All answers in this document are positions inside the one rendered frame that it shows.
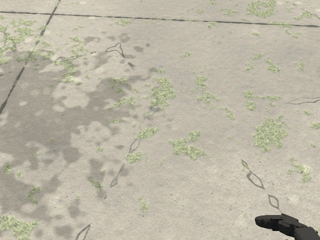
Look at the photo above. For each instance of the right robot hand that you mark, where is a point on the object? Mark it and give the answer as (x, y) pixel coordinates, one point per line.
(287, 225)

